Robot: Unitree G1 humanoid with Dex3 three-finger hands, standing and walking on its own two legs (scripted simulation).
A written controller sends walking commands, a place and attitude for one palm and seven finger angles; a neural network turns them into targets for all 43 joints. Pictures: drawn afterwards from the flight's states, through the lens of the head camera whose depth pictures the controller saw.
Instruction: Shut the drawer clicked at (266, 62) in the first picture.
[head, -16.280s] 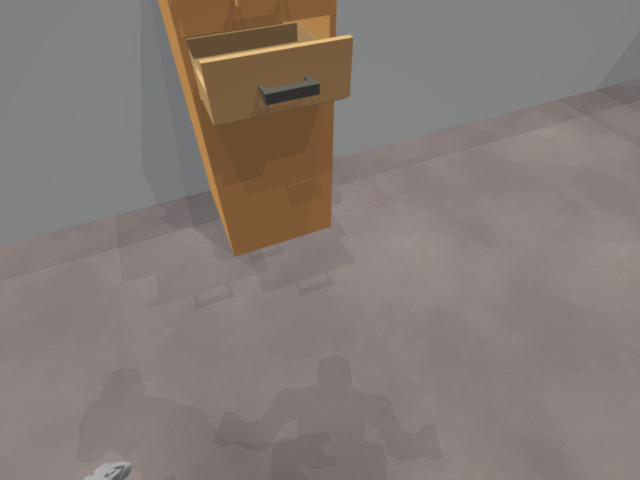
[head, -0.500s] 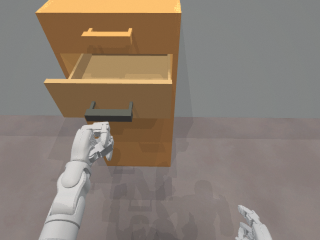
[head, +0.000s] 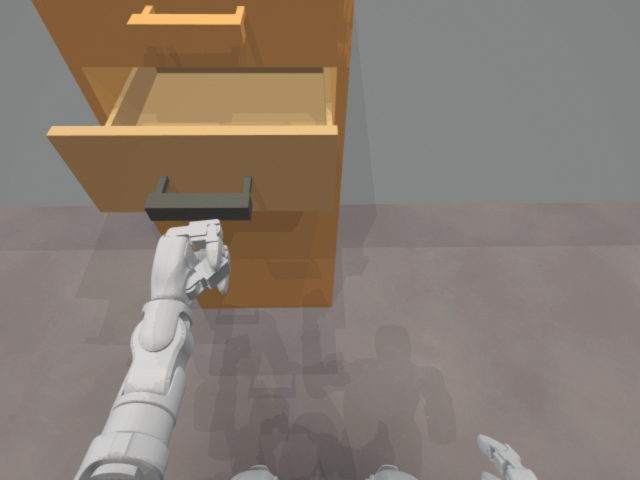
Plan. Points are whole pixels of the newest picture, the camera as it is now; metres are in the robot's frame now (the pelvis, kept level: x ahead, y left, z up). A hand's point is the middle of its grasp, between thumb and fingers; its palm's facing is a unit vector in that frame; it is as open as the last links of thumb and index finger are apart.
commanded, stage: bring the fist close to the handle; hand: left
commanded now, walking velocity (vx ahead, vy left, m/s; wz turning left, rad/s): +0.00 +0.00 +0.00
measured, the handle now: (203, 194) +0.49 +0.19 +0.05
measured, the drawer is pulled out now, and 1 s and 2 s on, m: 0.16 0.15 0.03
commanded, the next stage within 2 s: push the drawer shut in 0.46 s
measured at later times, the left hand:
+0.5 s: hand (224, 261) +0.38 +0.14 +0.04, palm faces +0.02 -1.00 -0.02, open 3.2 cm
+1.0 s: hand (224, 237) +0.41 +0.15 +0.04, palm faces +0.03 -1.00 -0.03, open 3.1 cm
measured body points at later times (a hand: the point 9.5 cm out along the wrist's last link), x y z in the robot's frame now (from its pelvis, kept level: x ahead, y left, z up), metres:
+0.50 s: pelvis -0.01 -0.01 -0.01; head +0.06 -0.01 +0.44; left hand +0.37 +0.20 +0.04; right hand +0.09 -0.26 -0.12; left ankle +0.00 +0.11 -0.70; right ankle +0.02 -0.11 -0.70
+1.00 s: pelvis -0.01 +0.00 -0.01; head +0.07 +0.00 +0.43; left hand +0.41 +0.20 +0.04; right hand +0.07 -0.25 -0.14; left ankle +0.00 +0.11 -0.70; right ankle +0.02 -0.11 -0.70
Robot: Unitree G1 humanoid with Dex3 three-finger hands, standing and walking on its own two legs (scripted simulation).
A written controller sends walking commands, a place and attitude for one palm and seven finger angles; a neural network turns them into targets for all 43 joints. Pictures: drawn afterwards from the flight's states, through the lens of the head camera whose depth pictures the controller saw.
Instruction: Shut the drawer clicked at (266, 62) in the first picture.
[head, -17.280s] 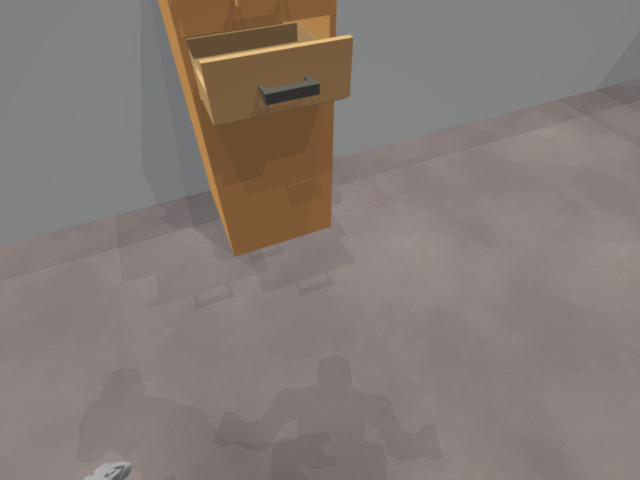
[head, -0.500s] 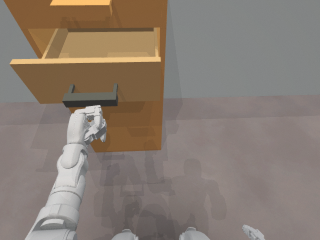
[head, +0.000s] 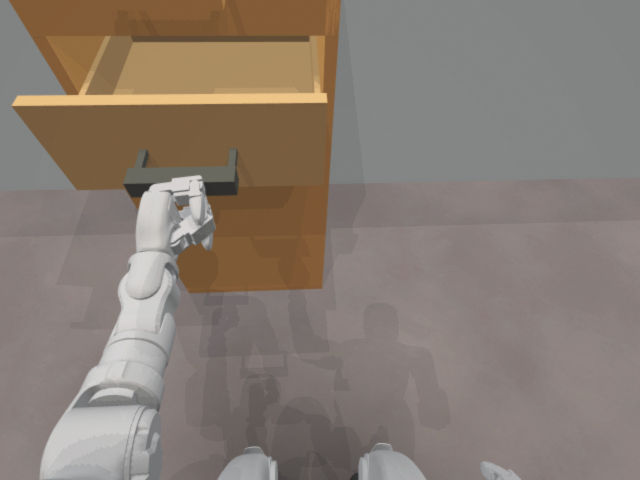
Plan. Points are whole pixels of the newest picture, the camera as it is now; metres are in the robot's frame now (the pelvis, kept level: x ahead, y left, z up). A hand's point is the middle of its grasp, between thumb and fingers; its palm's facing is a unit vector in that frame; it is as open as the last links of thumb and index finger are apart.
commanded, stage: push the drawer shut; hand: left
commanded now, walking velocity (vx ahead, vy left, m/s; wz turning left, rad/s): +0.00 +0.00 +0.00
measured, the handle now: (185, 168) +0.51 +0.19 +0.06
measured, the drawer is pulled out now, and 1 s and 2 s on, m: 0.15 0.03 0.00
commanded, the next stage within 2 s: pull the fist back off the drawer in 1.60 s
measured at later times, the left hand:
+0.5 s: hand (211, 188) +0.47 +0.15 +0.06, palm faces +0.03 -1.00 -0.04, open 3.2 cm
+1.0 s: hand (216, 151) +0.54 +0.15 +0.06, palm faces +0.04 -1.00 -0.03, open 3.4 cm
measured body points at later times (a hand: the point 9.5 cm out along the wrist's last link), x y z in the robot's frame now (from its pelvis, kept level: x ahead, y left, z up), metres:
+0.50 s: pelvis -0.02 +0.00 -0.01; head +0.09 +0.01 +0.42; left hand +0.47 +0.20 +0.06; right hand +0.00 -0.27 -0.13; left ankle +0.01 +0.11 -0.68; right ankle +0.02 -0.11 -0.68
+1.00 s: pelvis -0.01 +0.01 -0.02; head +0.14 +0.02 +0.41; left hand +0.53 +0.20 +0.06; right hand -0.04 -0.25 -0.13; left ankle +0.01 +0.11 -0.68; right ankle +0.02 -0.11 -0.68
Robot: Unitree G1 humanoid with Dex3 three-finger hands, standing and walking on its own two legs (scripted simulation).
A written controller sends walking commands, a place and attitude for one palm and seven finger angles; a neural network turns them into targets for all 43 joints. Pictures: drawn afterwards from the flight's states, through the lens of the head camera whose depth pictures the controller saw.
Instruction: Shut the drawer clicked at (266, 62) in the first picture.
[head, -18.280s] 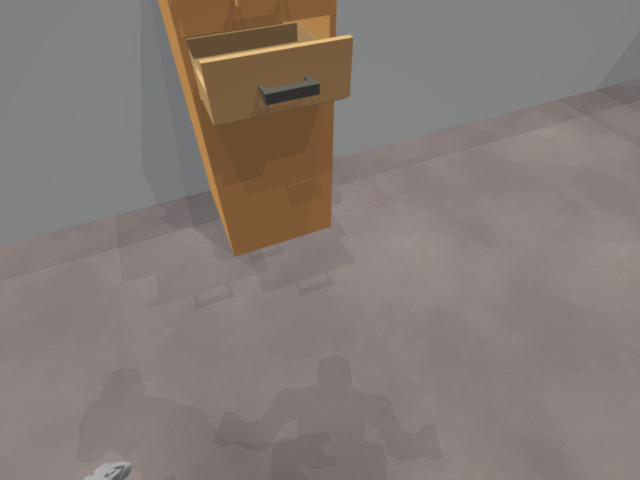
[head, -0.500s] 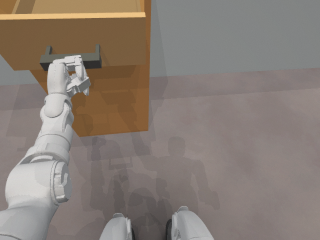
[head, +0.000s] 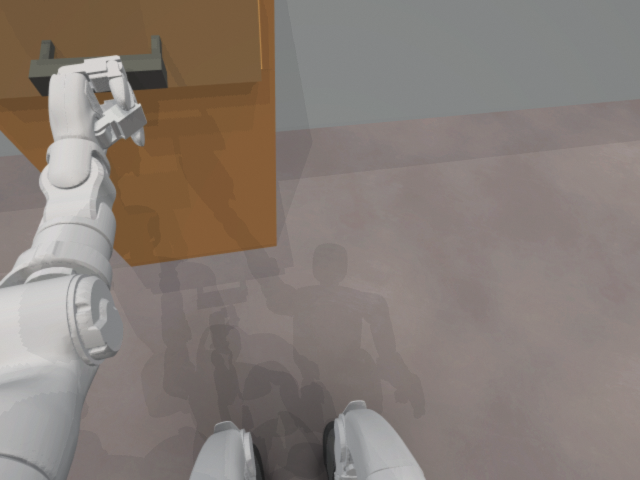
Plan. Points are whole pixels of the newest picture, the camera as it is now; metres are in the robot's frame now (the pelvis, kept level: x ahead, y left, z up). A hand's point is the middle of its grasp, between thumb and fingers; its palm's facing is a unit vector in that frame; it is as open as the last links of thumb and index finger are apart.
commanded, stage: push the drawer shut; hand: left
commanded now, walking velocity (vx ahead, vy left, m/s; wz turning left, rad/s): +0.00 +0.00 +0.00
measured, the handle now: (102, 60) +0.63 +0.20 +0.08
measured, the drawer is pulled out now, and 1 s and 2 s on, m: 0.03 0.00 0.00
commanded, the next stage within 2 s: pull the fist back off the drawer in 0.60 s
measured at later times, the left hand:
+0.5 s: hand (130, 89) +0.58 +0.16 +0.07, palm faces +0.05 -1.00 -0.04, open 3.0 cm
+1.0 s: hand (131, 86) +0.58 +0.16 +0.08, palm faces +0.05 -1.00 -0.04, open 3.3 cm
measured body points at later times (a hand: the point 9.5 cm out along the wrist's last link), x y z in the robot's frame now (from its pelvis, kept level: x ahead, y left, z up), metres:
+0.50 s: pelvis +0.00 +0.00 -0.01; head +0.17 +0.03 +0.41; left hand +0.57 +0.22 +0.08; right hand -0.05 -0.25 -0.10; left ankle +0.02 +0.10 -0.67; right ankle +0.03 -0.12 -0.67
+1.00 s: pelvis -0.02 +0.01 -0.02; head +0.16 +0.03 +0.39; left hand +0.57 +0.21 +0.08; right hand -0.09 -0.24 -0.10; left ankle +0.02 +0.10 -0.67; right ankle +0.03 -0.12 -0.67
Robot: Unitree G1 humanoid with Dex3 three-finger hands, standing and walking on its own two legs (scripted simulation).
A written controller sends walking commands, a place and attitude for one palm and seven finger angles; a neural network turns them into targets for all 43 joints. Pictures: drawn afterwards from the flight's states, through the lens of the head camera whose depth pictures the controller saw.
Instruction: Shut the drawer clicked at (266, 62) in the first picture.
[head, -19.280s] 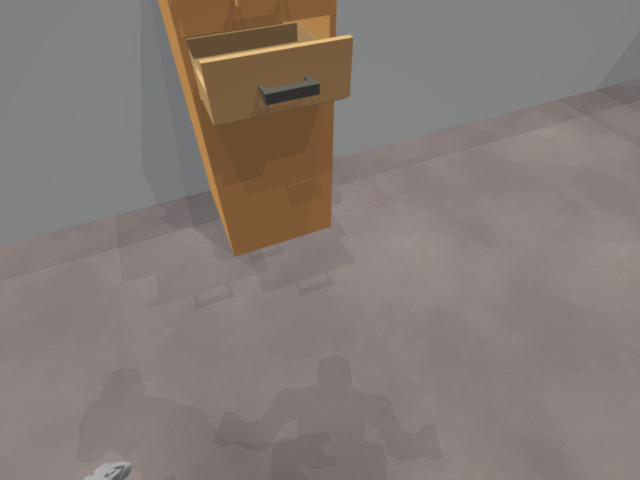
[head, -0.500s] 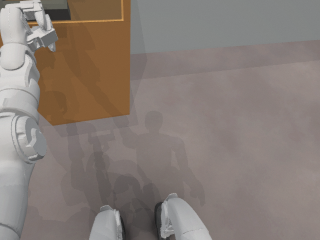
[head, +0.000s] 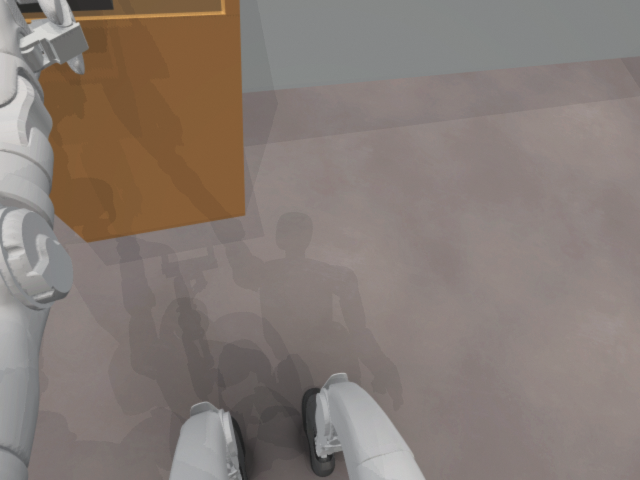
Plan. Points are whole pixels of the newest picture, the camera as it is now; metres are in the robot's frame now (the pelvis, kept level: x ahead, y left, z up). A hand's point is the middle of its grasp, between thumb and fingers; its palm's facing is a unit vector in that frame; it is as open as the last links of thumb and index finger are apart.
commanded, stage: pull the fist back off the drawer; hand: left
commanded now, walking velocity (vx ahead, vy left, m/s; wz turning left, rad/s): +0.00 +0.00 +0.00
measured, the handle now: out of the picture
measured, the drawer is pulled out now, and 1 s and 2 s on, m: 0.00 0.00 0.00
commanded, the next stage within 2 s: draw the hand back to the body in 0.40 s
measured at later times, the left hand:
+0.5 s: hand (72, 37) +0.59 +0.16 +0.10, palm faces +0.09 -1.00 -0.02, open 3.2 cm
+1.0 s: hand out of the picture +0.44 +0.18 +0.16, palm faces +0.05 -1.00 -0.03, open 3.2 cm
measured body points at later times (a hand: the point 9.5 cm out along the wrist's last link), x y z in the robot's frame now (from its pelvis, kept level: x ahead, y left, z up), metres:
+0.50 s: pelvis +0.04 +0.00 +0.02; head +0.19 +0.02 +0.45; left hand +0.58 +0.21 +0.10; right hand +0.02 -0.26 -0.08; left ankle +0.04 +0.10 -0.65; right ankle +0.06 -0.12 -0.65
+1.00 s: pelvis +0.07 +0.00 +0.07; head +0.10 -0.01 +0.51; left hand +0.43 +0.23 +0.17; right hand +0.20 -0.25 -0.04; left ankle +0.04 +0.10 -0.65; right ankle +0.06 -0.12 -0.65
